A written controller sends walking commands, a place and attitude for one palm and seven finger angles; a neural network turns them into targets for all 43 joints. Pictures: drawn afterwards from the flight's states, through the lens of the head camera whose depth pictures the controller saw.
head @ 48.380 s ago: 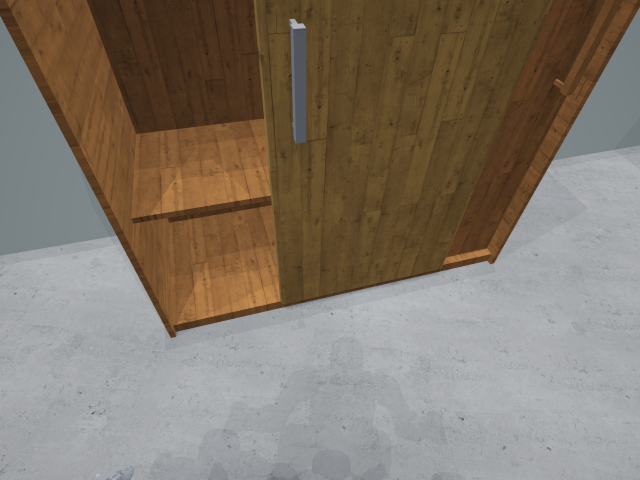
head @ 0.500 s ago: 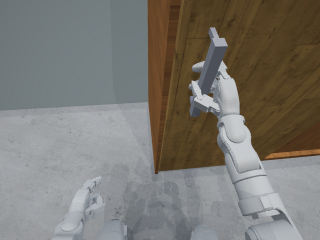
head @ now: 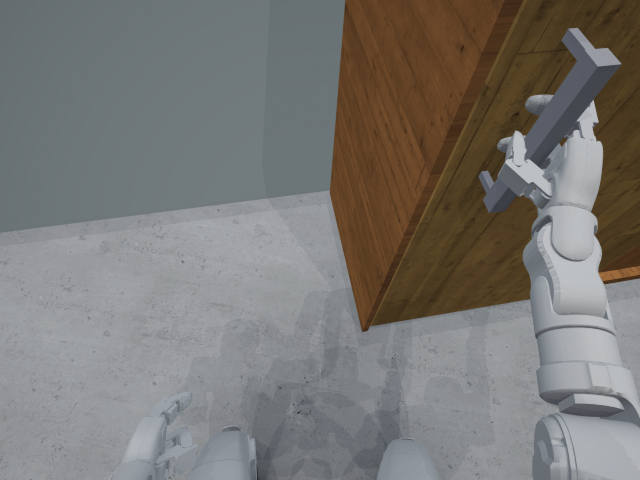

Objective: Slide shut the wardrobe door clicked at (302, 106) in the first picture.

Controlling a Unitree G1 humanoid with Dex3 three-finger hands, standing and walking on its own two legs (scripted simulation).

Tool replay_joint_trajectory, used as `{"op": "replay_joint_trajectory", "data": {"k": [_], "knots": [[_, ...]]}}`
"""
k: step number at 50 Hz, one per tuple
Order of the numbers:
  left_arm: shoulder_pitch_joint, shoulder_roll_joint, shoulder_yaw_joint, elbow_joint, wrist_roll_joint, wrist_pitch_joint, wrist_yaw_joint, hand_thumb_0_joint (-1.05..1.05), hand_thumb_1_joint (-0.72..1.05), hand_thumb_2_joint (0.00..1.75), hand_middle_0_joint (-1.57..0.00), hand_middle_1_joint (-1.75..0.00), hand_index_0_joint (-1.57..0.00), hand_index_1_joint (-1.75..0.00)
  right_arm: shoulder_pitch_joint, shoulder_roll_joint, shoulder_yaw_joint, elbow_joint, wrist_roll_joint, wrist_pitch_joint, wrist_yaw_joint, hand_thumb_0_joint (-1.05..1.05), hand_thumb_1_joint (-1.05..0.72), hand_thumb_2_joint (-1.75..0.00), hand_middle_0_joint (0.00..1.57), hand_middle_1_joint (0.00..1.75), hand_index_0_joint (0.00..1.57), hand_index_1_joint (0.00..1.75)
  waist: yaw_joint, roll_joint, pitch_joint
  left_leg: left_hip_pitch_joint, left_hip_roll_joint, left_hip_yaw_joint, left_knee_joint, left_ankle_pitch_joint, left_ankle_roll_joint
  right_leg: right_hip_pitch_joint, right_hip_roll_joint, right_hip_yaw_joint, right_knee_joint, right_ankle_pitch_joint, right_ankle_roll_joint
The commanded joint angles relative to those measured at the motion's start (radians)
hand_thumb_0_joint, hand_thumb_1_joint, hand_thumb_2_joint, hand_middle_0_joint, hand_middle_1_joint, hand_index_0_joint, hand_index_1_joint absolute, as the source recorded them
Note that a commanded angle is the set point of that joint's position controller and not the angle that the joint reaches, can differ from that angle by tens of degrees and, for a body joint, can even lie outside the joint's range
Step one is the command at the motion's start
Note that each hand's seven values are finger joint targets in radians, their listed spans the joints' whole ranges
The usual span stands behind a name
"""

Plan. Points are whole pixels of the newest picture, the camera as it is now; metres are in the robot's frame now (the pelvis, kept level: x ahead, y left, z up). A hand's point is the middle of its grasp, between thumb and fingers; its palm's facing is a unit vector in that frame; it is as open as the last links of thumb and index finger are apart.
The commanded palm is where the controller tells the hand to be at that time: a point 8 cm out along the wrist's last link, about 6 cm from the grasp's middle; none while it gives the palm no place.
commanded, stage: stop walking and hold the door there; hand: right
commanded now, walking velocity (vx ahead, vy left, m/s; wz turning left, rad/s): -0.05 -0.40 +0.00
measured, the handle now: (528, 135) +0.45 -0.28 +0.12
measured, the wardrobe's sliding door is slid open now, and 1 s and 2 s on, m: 0.00 0.00 0.02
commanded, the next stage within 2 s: none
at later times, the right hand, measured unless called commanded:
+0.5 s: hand (516, 164) +0.41 -0.25 +0.12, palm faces +0.47 +0.84 -0.26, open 6.1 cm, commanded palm +0.37 -0.29 +0.11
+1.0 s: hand (518, 163) +0.41 -0.26 +0.12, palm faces +0.50 +0.82 -0.28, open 5.9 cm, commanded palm +0.37 -0.30 +0.11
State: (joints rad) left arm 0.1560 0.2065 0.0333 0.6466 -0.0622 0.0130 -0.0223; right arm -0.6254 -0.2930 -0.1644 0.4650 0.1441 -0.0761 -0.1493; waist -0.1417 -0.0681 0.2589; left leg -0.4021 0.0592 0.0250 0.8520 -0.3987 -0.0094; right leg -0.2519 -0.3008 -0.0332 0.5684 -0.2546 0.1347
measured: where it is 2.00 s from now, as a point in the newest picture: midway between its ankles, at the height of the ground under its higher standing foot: outside the picture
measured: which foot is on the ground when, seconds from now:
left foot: up 0.00-0.02, down 0.04-1.00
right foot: down 0.00-0.04, up 0.06-0.32, down 0.34-1.00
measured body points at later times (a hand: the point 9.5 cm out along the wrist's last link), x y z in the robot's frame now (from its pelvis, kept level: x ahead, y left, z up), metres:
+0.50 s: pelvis +0.03 +0.05 +0.01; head +0.03 +0.06 +0.46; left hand +0.14 +0.35 -0.08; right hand +0.38 -0.30 +0.14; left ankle +0.03 +0.18 -0.71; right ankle +0.10 -0.02 -0.72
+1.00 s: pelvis +0.04 +0.07 +0.02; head +0.03 +0.08 +0.47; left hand +0.09 +0.36 -0.10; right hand +0.38 -0.30 +0.14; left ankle +0.03 +0.19 -0.72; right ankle +0.10 -0.01 -0.72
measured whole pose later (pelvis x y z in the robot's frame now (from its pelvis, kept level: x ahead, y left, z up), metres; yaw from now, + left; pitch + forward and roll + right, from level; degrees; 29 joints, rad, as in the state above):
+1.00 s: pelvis +0.04 +0.07 +0.02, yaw +7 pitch +0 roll +1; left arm 0.31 0.29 0.01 0.78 -0.05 -0.07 0.09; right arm -0.40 -0.57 -0.48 1.00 0.02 -0.27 -0.08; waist 0.01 -0.04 -0.03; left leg -0.21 -0.01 0.02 0.45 -0.24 0.00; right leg -0.29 -0.03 -0.13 0.46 -0.17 -0.04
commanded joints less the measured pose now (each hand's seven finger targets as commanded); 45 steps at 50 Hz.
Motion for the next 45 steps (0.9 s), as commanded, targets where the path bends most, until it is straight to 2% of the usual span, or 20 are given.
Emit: {"op": "replay_joint_trajectory", "data": {"k": [1,2,3,4,5,6,9,13,15,16,18,19,21,24,27,30,32,36,41,45], "knots": [[0.019,0.193,0.065,-0.078,0.001,-0.022,0.032,0.00,0.90,0.90,-0.20,-0.30,-0.20,-0.30,-0.229,-0.408,-0.201,-0.022,-0.128,-0.114,0.054,0.00,-0.90,-0.90,0.45,1.40,0.45,1.40,0.107,-0.066,-0.569,0.292,-0.069,0.065,-0.464,0.368,-0.002,0.177,0.091,-0.115,0.297,0.325,-0.143],[0.007,0.140,0.047,-0.090,-0.002,-0.038,0.032,0.00,0.90,0.90,-0.20,-0.30,-0.20,-0.30,-0.279,-0.373,-0.124,-0.091,-0.143,-0.132,0.075,0.00,-0.90,-0.90,0.45,1.40,0.45,1.40,0.122,0.149,-0.576,0.518,0.064,-0.101,-0.451,0.711,0.055,-0.091,0.196,-0.118,0.490,0.011,-0.145],[-0.035,0.122,0.042,-0.100,-0.005,-0.049,0.039,0.00,0.90,0.90,-0.20,-0.30,-0.20,-0.30,-0.240,-0.493,-0.242,-0.047,-0.145,-0.125,0.066,0.00,-0.90,-0.90,0.45,1.40,0.45,1.40,0.118,0.388,-0.578,0.588,0.230,-0.355,-0.424,1.005,0.135,-0.312,0.264,-0.064,0.695,-0.356,-0.112],[-0.037,0.146,0.039,-0.083,0.001,-0.061,0.055,0.00,0.90,0.90,-0.20,-0.30,-0.20,-0.30,-0.186,-0.475,-0.236,0.013,-0.138,-0.105,0.063,0.00,-0.90,-0.90,0.45,1.40,0.45,1.40,0.119,0.332,-0.594,0.540,0.262,-0.378,-0.412,0.989,0.146,-0.313,0.246,0.043,0.759,-0.352,-0.114],[-0.043,0.168,0.034,-0.085,0.008,-0.070,0.065,0.00,0.90,0.90,-0.20,-0.30,-0.20,-0.30,-0.208,-0.480,-0.245,-0.014,-0.131,-0.106,0.054,0.00,-0.90,-0.90,0.45,1.40,0.45,1.40,0.108,0.355,-0.552,0.505,0.241,-0.407,-0.394,0.948,0.152,-0.312,0.234,0.092,0.729,-0.301,-0.120],[-0.073,0.165,0.022,-0.072,0.004,-0.077,0.076,0.00,0.90,0.90,-0.20,-0.30,-0.20,-0.30,-0.146,-0.485,-0.260,0.010,-0.124,-0.099,0.046,0.00,-0.90,-0.90,0.45,1.40,0.45,1.40,0.105,0.267,-0.521,0.522,0.260,-0.396,-0.364,0.944,0.173,-0.331,0.226,0.091,0.652,-0.296,-0.120],[-0.024,0.179,0.021,-0.064,0.005,-0.094,0.092,0.00,0.90,0.90,-0.20,-0.30,-0.20,-0.30,-0.077,-0.495,-0.330,0.086,-0.124,-0.125,0.025,0.00,-0.90,-0.90,0.45,1.40,0.45,1.40,0.117,0.281,-0.514,0.533,0.238,-0.234,-0.337,1.070,0.142,-0.215,0.257,0.018,0.268,-0.270,-0.131],[-0.014,0.206,0.036,-0.071,0.002,-0.083,0.097,0.00,0.90,0.90,-0.20,-0.30,-0.20,-0.30,-0.057,-0.543,-0.362,0.120,-0.133,-0.136,0.017,0.00,-0.90,-0.90,0.45,1.40,0.45,1.40,0.129,0.255,-0.521,0.467,0.254,-0.223,-0.372,1.024,0.121,-0.070,0.290,-0.031,0.025,-0.072,-0.128],[-0.005,0.222,0.047,-0.071,-0.001,-0.074,0.099,0.00,0.90,0.90,-0.20,-0.30,-0.20,-0.30,-0.074,-0.511,-0.311,0.078,-0.135,-0.146,0.021,0.00,-0.90,-0.90,0.45,1.40,0.45,1.40,0.147,0.118,-0.502,0.321,0.229,-0.210,-0.374,0.821,0.092,0.099,0.265,-0.026,-0.117,0.111,-0.121],[-0.014,0.232,0.050,-0.077,-0.004,-0.074,0.099,0.00,0.90,0.90,-0.20,-0.30,-0.20,-0.30,-0.055,-0.467,-0.267,0.067,-0.131,-0.152,0.026,0.00,-0.90,-0.90,0.45,1.40,0.45,1.40,0.150,-0.003,-0.475,0.265,0.174,-0.175,-0.358,0.680,0.072,0.147,0.222,-0.019,-0.147,0.218,-0.128],[0.010,0.249,0.047,-0.089,-0.008,-0.075,0.093,0.00,0.90,0.90,-0.20,-0.30,-0.20,-0.30,-0.049,-0.470,-0.260,0.052,-0.133,-0.161,0.024,0.00,-0.90,-0.90,0.45,1.40,0.45,1.40,0.134,-0.123,-0.473,0.129,0.039,-0.078,-0.308,0.177,0.025,0.191,0.058,0.149,-0.166,0.439,-0.214],[0.026,0.242,0.047,-0.096,-0.014,-0.076,0.087,0.00,0.90,0.90,-0.20,-0.30,-0.20,-0.30,-0.038,-0.452,-0.246,0.073,-0.128,-0.156,0.025,0.00,-0.90,-0.90,0.45,1.40,0.45,1.40,0.137,-0.089,-0.444,0.111,0.001,-0.059,-0.297,0.006,0.022,0.151,0.045,0.152,-0.188,0.354,-0.240],[0.010,0.236,0.038,-0.092,0.004,-0.089,0.102,0.00,0.90,0.90,-0.20,-0.30,-0.20,-0.30,-0.030,-0.469,-0.257,0.103,-0.134,-0.158,0.024,0.00,-0.90,-0.90,0.45,1.40,0.45,1.40,0.137,-0.201,-0.392,0.084,-0.015,-0.026,-0.178,-0.109,0.025,0.071,0.012,0.221,-0.350,-0.002,-0.259],[0.052,0.236,0.029,-0.077,0.011,-0.109,0.119,0.00,0.90,0.90,-0.20,-0.30,-0.20,-0.30,-0.014,-0.488,-0.262,0.133,-0.137,-0.158,0.013,0.00,-0.90,-0.90,0.45,1.40,0.45,1.40,0.140,-0.130,-0.411,0.141,-0.007,-0.006,-0.233,0.000,0.019,0.072,0.037,0.179,-0.338,-0.046,-0.254],[0.060,0.254,0.031,-0.069,0.012,-0.112,0.128,0.00,0.90,0.90,-0.20,-0.30,-0.20,-0.30,-0.007,-0.538,-0.303,0.221,-0.138,-0.143,0.017,0.00,-0.90,-0.90,0.45,1.40,0.45,1.40,0.135,-0.001,-0.418,0.251,0.004,-0.017,-0.433,0.088,0.022,-0.001,0.122,0.059,-0.252,-0.161,-0.196],[0.073,0.252,0.037,-0.058,0.017,-0.112,0.127,0.00,0.90,0.90,-0.20,-0.30,-0.20,-0.30,-0.046,-0.579,-0.327,0.283,-0.144,-0.149,0.019,0.00,-0.90,-0.90,0.45,1.40,0.45,1.40,0.153,0.101,-0.362,0.079,0.082,-0.163,-0.576,-0.110,0.070,0.032,0.209,0.022,-0.151,-0.221,-0.148],[0.091,0.257,0.043,-0.032,0.014,-0.110,0.126,0.00,0.90,0.90,-0.20,-0.30,-0.20,-0.30,-0.084,-0.587,-0.329,0.317,-0.147,-0.161,0.019,0.00,-0.90,-0.90,0.45,1.40,0.45,1.40,0.166,0.154,-0.348,-0.069,0.131,-0.227,-0.626,-0.180,0.089,0.121,0.218,0.023,-0.031,-0.159,-0.146],[0.074,0.245,0.026,-0.011,0.019,-0.128,0.126,0.00,0.90,0.90,-0.20,-0.30,-0.20,-0.30,-0.085,-0.547,-0.304,0.306,-0.150,-0.182,0.028,0.00,-0.90,-0.90,0.45,1.40,0.45,1.40,0.162,0.059,-0.422,0.073,0.029,-0.101,-0.457,0.147,0.035,0.121,0.159,0.093,-0.165,0.047,-0.173],[0.080,0.250,0.022,0.009,0.014,-0.126,0.135,0.00,0.90,0.90,-0.20,-0.30,-0.20,-0.30,-0.032,-0.589,-0.343,0.390,-0.148,-0.187,0.029,0.00,-0.90,-0.90,0.45,1.40,0.45,1.40,0.147,-0.012,-0.323,0.089,-0.011,-0.065,-0.437,0.040,0.019,0.008,0.107,0.170,-0.335,-0.275,-0.185],[0.104,0.243,0.023,0.017,0.013,-0.129,0.137,0.00,0.90,0.90,-0.20,-0.30,-0.20,-0.30,-0.008,-0.595,-0.350,0.417,-0.147,-0.196,0.031,0.00,-0.90,-0.90,0.45,1.40,0.45,1.40,0.142,0.025,-0.364,0.146,0.005,-0.074,-0.473,0.143,0.022,0.042,0.135,0.105,-0.272,-0.105,-0.180]]}}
